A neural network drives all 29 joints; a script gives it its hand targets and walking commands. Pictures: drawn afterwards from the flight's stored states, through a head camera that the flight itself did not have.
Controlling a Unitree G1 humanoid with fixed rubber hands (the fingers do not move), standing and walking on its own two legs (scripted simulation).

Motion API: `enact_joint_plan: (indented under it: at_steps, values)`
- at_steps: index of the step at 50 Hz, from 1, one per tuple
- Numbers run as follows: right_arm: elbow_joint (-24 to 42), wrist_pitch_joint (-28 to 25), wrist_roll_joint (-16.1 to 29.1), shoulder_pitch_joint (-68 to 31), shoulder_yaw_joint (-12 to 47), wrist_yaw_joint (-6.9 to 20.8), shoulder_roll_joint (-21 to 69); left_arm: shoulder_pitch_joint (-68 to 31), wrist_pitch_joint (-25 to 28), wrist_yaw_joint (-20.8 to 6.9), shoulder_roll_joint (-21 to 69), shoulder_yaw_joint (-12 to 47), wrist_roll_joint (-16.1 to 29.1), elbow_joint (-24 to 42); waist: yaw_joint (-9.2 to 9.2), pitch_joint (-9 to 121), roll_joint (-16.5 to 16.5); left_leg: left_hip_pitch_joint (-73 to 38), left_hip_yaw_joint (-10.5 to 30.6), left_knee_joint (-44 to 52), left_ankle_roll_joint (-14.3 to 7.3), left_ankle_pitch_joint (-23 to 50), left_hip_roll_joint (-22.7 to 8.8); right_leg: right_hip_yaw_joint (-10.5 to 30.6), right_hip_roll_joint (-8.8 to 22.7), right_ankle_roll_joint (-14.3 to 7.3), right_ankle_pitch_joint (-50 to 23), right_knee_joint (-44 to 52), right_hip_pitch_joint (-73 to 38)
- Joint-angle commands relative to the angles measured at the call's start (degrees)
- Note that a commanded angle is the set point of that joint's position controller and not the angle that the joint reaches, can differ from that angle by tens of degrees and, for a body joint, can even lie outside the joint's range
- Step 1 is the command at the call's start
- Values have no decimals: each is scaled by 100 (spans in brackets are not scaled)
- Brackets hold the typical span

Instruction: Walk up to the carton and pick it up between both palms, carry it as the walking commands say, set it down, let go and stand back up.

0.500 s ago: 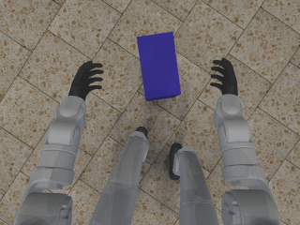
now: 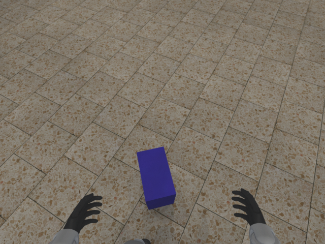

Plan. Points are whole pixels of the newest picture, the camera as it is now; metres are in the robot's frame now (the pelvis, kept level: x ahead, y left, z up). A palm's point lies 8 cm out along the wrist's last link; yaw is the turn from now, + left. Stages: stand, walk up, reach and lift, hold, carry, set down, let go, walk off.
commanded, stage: let go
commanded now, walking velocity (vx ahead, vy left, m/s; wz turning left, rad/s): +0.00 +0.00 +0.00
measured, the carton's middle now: (155, 179) +0.45 +0.08 -0.64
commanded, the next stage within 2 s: stand in 0.56 s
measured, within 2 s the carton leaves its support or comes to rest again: neither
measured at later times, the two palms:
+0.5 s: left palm (80, 223) +0.17 +0.21 -0.07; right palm (276, 234) +0.19 -0.25 -0.07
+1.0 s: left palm out of the picture +0.11 +0.30 -0.10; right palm out of the picture +0.13 -0.27 -0.08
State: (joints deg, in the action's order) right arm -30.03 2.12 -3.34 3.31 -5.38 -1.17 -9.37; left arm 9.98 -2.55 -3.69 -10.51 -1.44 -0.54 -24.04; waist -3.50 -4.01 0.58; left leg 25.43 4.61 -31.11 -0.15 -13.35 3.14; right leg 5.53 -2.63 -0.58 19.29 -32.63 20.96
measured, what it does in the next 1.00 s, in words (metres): stands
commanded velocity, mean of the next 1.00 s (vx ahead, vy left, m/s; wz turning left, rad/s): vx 0.00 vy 0.00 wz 0.00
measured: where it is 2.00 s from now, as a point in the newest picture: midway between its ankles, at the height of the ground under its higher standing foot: outside the picture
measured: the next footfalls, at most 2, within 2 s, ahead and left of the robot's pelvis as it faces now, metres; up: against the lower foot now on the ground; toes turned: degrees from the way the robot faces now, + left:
none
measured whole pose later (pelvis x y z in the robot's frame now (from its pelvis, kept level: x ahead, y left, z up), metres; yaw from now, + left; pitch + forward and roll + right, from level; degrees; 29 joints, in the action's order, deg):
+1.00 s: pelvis +0.03 +0.01 +0.00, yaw +0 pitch -1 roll +0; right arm -46.8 -1.5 -2.6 15.7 -3.4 -1.5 -16.7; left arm 18.7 0.4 0.9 -17.6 -4.5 -1.8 -43.9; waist -0.7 8.0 -2.1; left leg 12.1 2.1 -30.7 -2.0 -17.4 3.3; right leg 4.7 -1.0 0.2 21.7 -28.7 6.0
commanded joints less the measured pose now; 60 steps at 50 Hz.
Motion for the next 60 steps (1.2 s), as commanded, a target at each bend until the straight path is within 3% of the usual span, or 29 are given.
enact_joint_plan:
  at_steps: [1, 5, 6, 11, 13, 14, 16, 18, 19, 22, 28, 29, 31, 32, 34, 37, 40, 42, 45, 47, 51, 55, 57, 58, 59, 60]
  values:
    - [983, -214, 80, -208, 35, 95, -492, -86, 206, -31, -730, -241, 47, 623, 101, 1432, -189, -1764, -317, 352, 104, 1366, -189, -322, 199, 189, -1147, 758, -464]
    - [1332, -185, 103, 349, 45, 155, -658, 147, 224, -59, -916, -308, 41, 859, 169, 1546, -522, -2258, -385, 379, 18, 1727, -46, -305, 246, 299, -2064, 830, -1022]
    - [1389, -151, 167, 373, 130, 140, -614, 126, 177, -82, -975, -318, 39, 791, 140, 1309, -479, -2146, -404, 351, 0, 1595, -12, -246, 321, 323, -2245, 839, -1124]
    - [1493, 71, 242, 364, 226, 200, -748, 43, -29, -103, -998, -358, -6, 756, 240, 794, -568, -2286, -436, 447, -23, 1011, 30, -147, 451, 330, -1944, 1103, -1176]
    - [1336, 157, 283, 443, 287, 235, -722, 44, -106, -73, -974, -331, -54, 690, 200, 527, -331, -2296, -455, 504, -1, 932, 39, -165, 414, 295, -1853, 1155, -1177]
    - [1168, 217, 290, 512, 322, 227, -710, 98, -182, -67, -1009, -327, -44, 568, 218, 183, -409, -2304, -465, 497, -19, 858, 40, -112, 480, 283, -1820, 1274, -1046]
    - [1094, 276, 325, 512, 383, 254, -696, 117, -277, -57, -938, -317, -41, 512, 204, 50, -253, -2413, -503, 475, 3, 812, 65, -90, 494, 245, -1765, 1317, -1026]
    - [1108, 255, 292, 493, 279, 247, -785, 44, -408, 24, -980, -375, -50, 649, 223, 153, -322, -2406, -470, 434, 12, 920, 72, -158, 456, 265, -1871, 1230, -1016]
    - [1142, 189, 347, 432, 241, 212, -825, -92, -486, 88, -977, -370, -39, 737, 266, 206, -179, -2390, -440, 418, 65, 1040, 60, -201, 402, 271, -1991, 1141, -975]
    - [893, 166, 398, 597, 287, 132, -801, -39, -720, 221, -943, -357, -39, 617, 303, 275, -345, -2134, -418, 353, 40, 1111, 124, -240, 427, 388, -2604, 976, -1191]
    - [1043, 5, 378, 448, 214, 150, -762, 43, -762, 432, -795, -311, 6, 910, 478, 1026, -158, -2159, -149, 93, 193, 2180, 145, -331, 287, 337, -3434, 591, -1057]
    - [-202, -87, 144, 822, 51, 10, -1365, 214, -374, 539, -1377, -492, -15, -120, -51, 1622, -776, -1490, -82, -173, 59, 3089, -468, -204, 480, 155, -3641, 277, -1900]
    - [-153, -136, 117, 701, -42, -38, -1470, 335, -60, 572, -1429, -470, -70, -310, 89, 1660, -514, -1323, -43, -187, -26, 2853, -457, 88, 715, -32, -3850, 366, -2080]
    - [-281, -183, 115, 709, 13, -38, -1366, 253, 44, 549, -1423, -454, -83, -402, 130, 1727, -532, -1442, -33, -108, -42, 2720, -509, 126, 755, -37, -3628, 347, -1972]
    - [-499, -286, 89, 760, 4, -44, -1380, 111, 164, 526, -1368, -448, -103, -582, 251, 1739, -235, -1751, 45, -35, -86, 2706, -555, 182, 702, -75, -3230, 399, -1641]
    - [-749, -415, 69, 755, -45, -40, -1412, 62, 269, 497, -1252, -437, -80, -819, 276, 1421, 220, -1811, 154, 133, -193, 2711, -642, 108, 596, -28, -2484, 538, -1194]
    - [-855, -441, 46, 758, -67, -81, -1521, 141, 369, 475, -1322, -483, -116, -1048, 294, 873, 215, -1512, 307, 366, -239, 2335, -662, 87, 506, -59, -2005, 646, -1010]
    - [-889, -485, 46, 697, -83, -80, -1529, 254, 418, 485, -1348, -502, -139, -1143, 262, 751, 1, -1442, 392, 430, -278, 2155, -729, 111, 530, -40, -1879, 735, -933]
    - [-982, -507, 67, 734, -85, -95, -1603, 374, 456, 479, -1453, -530, -126, -1319, 294, 596, 95, -1367, 401, 518, -258, 2217, -721, 148, 538, -61, -1882, 743, -929]
    - [-1035, -521, 80, 761, -52, -75, -1634, 499, 487, 497, -1482, -541, -152, -1377, 255, 371, -197, -1237, 417, 513, -267, 2186, -722, 176, 588, -86, -1983, 774, -929]
    - [-1158, -556, 79, 710, -18, -69, -1753, 522, 496, 483, -1551, -504, -117, -1464, 258, 477, 139, -1315, 528, 793, -242, 1484, -744, 183, 522, -80, -1249, 886, -862]
    - [-1332, -584, 86, 704, 20, -47, -1741, 567, 507, 475, -1625, -493, -96, -1576, 246, 362, -26, -1169, 609, 989, -217, 653, -733, 323, 554, -138, -758, 1024, -784]
    - [-1483, -603, 94, 785, 41, -34, -1745, 561, 525, 473, -1606, -473, -73, -1662, 233, 290, 14, -1167, 650, 1066, -252, 550, -751, 370, 574, -149, -693, 1062, -754]
    - [-1524, -613, 107, 749, 26, -30, -1809, 597, 537, 463, -1601, -460, -93, -1699, 310, 146, 140, -1150, 638, 1138, -236, 300, -740, 405, 566, -154, -618, 1096, -628]
    - [-1545, -618, 121, 777, 28, -6, -1805, 593, 548, 461, -1633, -457, -100, -1726, 286, 225, -42, -1110, 690, 1132, -255, 165, -725, 406, 565, -165, -502, 1107, -740]
    - [-1589, -608, 88, 710, 41, 5, -1835, 569, 547, 463, -1676, -461, -70, -1769, 267, 208, 38, -1093, 644, 1145, -244, 88, -708, 460, 590, -158, -540, 1166, -719]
